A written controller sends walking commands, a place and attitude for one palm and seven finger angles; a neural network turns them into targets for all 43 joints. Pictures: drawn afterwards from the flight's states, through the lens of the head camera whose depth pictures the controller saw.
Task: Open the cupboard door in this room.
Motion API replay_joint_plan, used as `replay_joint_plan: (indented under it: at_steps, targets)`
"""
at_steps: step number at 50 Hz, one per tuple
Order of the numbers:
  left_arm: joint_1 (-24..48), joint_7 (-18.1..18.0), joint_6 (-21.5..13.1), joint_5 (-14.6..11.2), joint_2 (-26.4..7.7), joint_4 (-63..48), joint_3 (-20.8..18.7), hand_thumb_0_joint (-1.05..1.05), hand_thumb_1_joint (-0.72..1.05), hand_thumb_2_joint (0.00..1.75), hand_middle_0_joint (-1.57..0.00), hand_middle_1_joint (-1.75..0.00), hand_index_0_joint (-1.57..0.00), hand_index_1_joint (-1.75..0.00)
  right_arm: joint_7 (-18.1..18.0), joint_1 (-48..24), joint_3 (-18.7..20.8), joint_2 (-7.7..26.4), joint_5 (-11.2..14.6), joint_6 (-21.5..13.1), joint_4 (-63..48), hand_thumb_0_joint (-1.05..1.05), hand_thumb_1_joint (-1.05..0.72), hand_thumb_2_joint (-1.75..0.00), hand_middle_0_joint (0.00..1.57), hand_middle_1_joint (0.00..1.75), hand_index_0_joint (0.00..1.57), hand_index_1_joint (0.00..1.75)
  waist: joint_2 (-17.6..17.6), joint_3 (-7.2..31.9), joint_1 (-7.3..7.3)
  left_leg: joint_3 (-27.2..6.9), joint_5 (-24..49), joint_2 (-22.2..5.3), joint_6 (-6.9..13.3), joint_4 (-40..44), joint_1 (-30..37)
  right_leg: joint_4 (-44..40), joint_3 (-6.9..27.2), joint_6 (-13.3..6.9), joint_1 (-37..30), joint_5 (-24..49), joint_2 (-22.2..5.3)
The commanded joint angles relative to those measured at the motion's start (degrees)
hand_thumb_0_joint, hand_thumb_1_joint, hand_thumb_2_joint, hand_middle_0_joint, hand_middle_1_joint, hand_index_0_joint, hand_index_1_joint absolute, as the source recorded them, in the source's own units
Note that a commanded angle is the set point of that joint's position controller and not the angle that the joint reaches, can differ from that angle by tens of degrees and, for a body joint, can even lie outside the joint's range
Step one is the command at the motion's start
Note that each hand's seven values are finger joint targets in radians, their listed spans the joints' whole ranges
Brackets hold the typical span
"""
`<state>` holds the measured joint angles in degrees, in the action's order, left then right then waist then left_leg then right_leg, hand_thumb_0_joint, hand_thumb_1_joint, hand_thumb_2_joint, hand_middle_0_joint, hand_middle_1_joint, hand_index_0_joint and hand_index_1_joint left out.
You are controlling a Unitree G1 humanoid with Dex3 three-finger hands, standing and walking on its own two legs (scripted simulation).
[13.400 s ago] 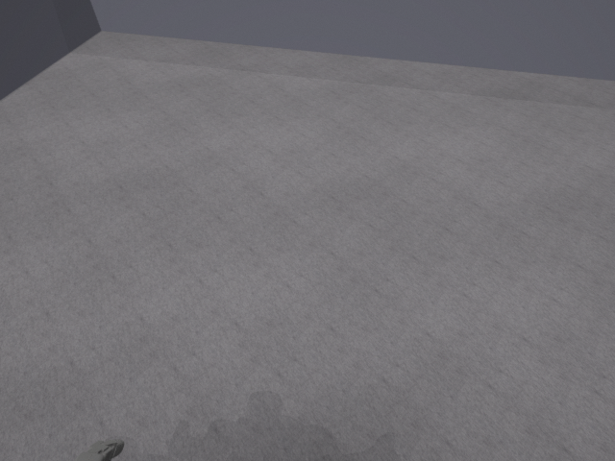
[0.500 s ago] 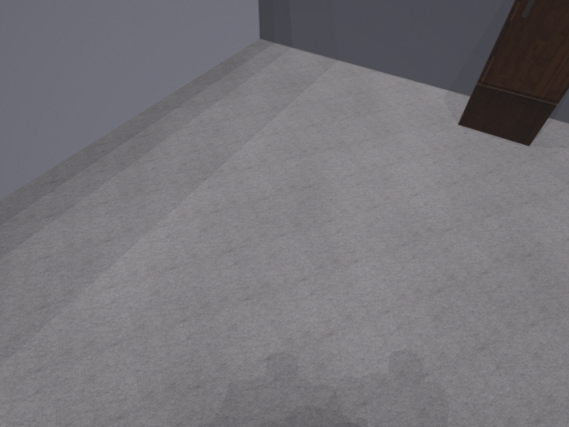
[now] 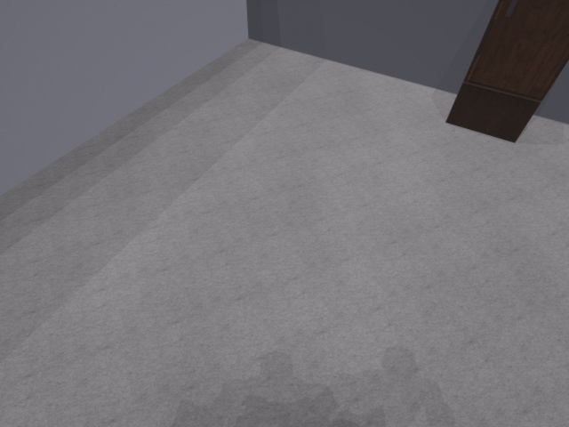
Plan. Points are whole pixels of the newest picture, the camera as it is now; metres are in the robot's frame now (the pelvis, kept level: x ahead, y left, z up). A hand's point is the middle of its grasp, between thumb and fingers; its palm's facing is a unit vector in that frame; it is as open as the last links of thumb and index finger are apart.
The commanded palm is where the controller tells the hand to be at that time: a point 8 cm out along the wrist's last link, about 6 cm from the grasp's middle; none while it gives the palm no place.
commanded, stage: stand and wait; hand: left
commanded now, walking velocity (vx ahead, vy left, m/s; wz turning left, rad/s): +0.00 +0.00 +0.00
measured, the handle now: out of the picture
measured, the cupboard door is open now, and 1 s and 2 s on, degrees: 0 0 0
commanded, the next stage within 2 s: turn or walk to find it in 1.02 s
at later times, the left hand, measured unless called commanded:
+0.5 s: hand out of the picture +0.09 +0.24 -0.16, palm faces -0.03 -0.95 -0.32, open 7.4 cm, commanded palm none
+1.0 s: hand out of the picture +0.09 +0.25 -0.16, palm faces -0.03 -0.94 -0.33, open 7.4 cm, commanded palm none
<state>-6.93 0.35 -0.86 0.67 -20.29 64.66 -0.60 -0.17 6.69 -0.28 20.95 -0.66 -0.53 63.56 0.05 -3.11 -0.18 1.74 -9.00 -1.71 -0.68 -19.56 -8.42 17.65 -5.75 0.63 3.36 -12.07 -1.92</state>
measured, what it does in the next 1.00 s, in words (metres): stands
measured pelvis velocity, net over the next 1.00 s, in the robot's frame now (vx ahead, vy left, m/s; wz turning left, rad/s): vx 0.02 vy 0.00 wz -0.01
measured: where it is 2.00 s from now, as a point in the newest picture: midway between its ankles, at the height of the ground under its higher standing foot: outside the picture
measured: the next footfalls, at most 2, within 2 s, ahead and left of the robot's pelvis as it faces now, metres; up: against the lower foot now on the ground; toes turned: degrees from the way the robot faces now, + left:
left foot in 1.84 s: +0.02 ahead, +0.13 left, +0.00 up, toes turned -7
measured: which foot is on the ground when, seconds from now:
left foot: down 0.00-1.00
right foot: down 0.00-1.00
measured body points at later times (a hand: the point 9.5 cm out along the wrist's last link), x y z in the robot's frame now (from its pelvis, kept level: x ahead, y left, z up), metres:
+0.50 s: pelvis +0.02 +0.00 +0.00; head +0.04 +0.00 +0.45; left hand +0.10 +0.29 -0.14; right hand +0.10 -0.29 -0.13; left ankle +0.02 +0.12 -0.75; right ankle -0.03 -0.12 -0.75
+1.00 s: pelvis +0.02 +0.00 +0.00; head +0.03 +0.00 +0.45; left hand +0.10 +0.30 -0.13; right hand +0.10 -0.30 -0.13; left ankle +0.02 +0.12 -0.75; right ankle -0.03 -0.12 -0.75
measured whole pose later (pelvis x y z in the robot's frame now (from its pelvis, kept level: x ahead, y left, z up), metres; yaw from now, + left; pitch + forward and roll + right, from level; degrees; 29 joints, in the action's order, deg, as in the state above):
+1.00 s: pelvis +0.02 +0.00 +0.00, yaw -1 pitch -2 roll +0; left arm -6.8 0.3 -0.8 0.6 -20.0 64.3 0.0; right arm -0.4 5.9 -0.8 20.4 -0.5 -0.9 63.3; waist 0.4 -3.1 -0.4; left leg 2.6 -10.3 -1.5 -0.7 -18.1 -5.5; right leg 16.0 -5.0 0.9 0.6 -12.9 -2.1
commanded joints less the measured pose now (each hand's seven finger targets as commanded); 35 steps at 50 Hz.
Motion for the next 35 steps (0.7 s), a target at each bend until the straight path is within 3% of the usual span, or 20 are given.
replay_joint_plan:
  at_steps: [1,13,35]
  targets:
    - [1.8,-0.5,-0.8,-0.1,-11.2,-3.4,-1.8,0.00,0.90,0.90,-0.20,-0.30,-0.20,-0.30,-0.4,-3.2,2.0,11.1,0.1,-1.3,-3.6,0.00,-0.90,-0.90,0.20,0.30,0.20,0.30,-0.6,3.1,-0.35,-6.1,4.8,-6.2,1.6,3.5,1.6,-4.4,6.8,-1.5,2.1,3.3,-7.3]
    - [2.0,-0.7,-1.0,-0.2,-11.3,-3.6,-1.6,0.00,0.90,0.90,-0.20,-0.30,-0.20,-0.30,-0.7,-3.1,1.9,11.4,0.2,-1.7,-3.4,0.00,-0.90,-0.90,0.20,0.30,0.20,0.30,0.2,5.7,-0.18,-5.3,13.8,-6.7,1.7,2.2,4.9,-2.9,6.0,-1.5,-0.2,12.7,-7.5]
    - [0.7,-1.0,-1.0,-0.2,-11.2,-3.5,-1.8,0.00,0.90,0.90,-0.20,-0.30,-0.20,-0.30,-1.1,-2.5,2.3,11.1,0.4,-1.6,-3.4,0.00,-0.90,-0.90,0.20,0.30,0.20,0.30,0.1,5.7,-0.18,-4.8,17.3,-6.7,1.7,1.5,6.2,-2.6,5.7,-1.7,-1.6,16.8,-7.6]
